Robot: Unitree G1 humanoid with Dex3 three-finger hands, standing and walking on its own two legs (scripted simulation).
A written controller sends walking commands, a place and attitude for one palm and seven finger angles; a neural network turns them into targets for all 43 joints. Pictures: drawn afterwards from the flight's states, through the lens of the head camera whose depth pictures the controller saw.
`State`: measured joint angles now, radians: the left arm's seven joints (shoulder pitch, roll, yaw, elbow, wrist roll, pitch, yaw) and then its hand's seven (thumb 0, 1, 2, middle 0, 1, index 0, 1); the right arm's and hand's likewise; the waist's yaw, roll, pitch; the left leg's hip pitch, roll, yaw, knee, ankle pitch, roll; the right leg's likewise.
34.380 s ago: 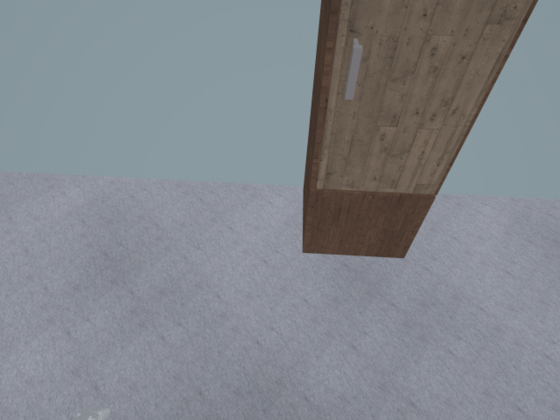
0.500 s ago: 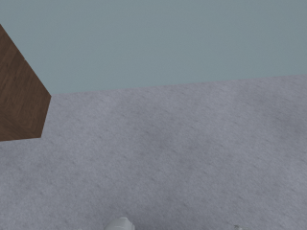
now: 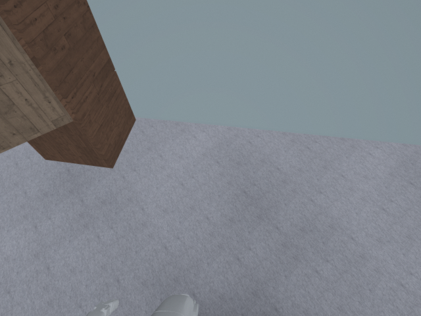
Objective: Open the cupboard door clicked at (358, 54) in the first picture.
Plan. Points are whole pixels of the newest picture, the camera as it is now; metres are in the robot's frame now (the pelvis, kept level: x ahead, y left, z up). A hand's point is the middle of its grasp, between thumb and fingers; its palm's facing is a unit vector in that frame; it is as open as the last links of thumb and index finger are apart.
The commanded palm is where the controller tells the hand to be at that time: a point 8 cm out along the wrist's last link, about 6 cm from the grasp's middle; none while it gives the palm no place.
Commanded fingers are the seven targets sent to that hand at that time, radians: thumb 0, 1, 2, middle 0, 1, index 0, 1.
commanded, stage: turn to face it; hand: left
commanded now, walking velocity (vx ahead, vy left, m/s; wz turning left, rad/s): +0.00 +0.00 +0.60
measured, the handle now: out of the picture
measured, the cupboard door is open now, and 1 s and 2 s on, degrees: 44 44 44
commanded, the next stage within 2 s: take the last steps up to it in 0.86 s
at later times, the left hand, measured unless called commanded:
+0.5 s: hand out of the picture +0.05 +0.26 -0.16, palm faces +0.31 -0.92 -0.25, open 7.3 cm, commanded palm none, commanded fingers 0.00 0.90 0.90 -0.20 -0.30 -0.20 -0.30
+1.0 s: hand out of the picture -0.01 +0.18 -0.16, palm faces +0.52 -0.82 -0.24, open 7.3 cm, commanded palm none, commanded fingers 0.00 0.90 0.90 -0.20 -0.30 -0.20 -0.30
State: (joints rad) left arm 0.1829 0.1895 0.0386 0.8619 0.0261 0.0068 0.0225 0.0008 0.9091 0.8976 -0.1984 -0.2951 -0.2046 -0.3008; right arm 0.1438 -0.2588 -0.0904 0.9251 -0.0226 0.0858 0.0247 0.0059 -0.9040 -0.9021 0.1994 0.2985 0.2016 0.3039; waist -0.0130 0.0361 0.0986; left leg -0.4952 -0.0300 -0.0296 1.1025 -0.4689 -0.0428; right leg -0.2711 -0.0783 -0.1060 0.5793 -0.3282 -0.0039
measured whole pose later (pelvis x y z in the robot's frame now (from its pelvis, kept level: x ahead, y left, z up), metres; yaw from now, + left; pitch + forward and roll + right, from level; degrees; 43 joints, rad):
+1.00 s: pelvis +0.06 -0.01 +0.01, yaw +30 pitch +0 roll +2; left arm 0.25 0.19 0.04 0.96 0.03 -0.01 0.03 0.00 0.92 0.90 -0.20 -0.30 -0.21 -0.30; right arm 0.12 -0.22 -0.06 0.99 -0.01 0.07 0.02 0.01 -0.91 -0.90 0.20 0.30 0.20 0.30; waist 0.01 -0.03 0.10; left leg -0.36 0.00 0.05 0.77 -0.45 -0.05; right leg -0.17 -0.10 -0.16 0.50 -0.32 0.00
